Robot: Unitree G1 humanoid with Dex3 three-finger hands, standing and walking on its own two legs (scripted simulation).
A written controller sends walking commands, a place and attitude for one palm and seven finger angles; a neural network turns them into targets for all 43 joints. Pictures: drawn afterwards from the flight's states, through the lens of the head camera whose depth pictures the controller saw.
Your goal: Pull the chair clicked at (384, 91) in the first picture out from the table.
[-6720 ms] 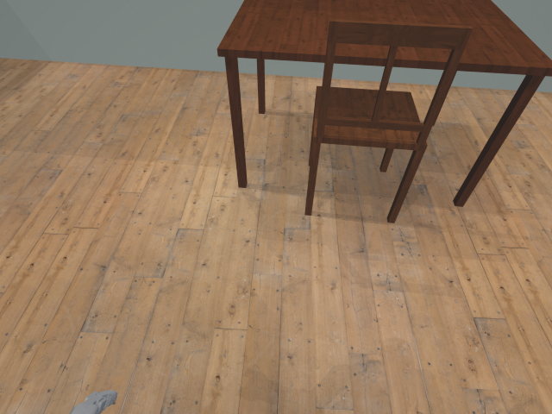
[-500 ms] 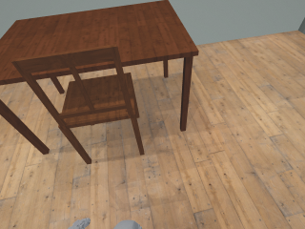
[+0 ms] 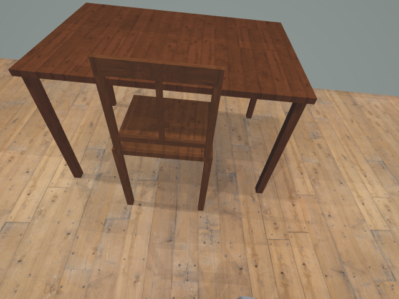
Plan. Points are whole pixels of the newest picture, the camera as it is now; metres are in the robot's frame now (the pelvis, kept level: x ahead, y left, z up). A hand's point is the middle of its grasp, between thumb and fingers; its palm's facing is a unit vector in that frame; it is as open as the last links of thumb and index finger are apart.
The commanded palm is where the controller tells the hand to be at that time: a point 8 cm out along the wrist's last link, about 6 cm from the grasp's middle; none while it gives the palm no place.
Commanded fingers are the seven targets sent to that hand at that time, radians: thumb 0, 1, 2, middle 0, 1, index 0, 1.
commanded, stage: take the last steps up to it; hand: left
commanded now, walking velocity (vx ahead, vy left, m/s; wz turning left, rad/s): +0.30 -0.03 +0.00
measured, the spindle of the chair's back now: (160, 112) +0.73 +0.19 -0.09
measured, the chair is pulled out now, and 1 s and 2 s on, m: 0.00 0.00 0.00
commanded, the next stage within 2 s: come to a stop and stand still in 0.70 s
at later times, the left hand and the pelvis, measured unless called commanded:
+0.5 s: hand (157, 266) +0.23 +0.11 -0.17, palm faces +0.06 -0.97 -0.22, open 7.2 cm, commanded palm none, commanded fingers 0.00 0.90 0.90 -0.20 -0.30 -0.20 -0.30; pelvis +0.15 -0.07 -0.01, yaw +1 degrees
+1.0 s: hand (152, 273) +0.22 +0.12 -0.19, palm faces +0.09 -0.99 -0.14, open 7.3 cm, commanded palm none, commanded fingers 0.00 0.90 0.90 -0.20 -0.30 -0.20 -0.30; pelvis +0.28 -0.02 -0.01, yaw +0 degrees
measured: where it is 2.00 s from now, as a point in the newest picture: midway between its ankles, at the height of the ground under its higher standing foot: outside the picture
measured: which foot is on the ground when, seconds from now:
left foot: down 0.00-0.34, up 0.36-0.84, down 0.86-1.00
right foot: up 0.00-0.30, down 0.32-0.88, up 0.90-1.00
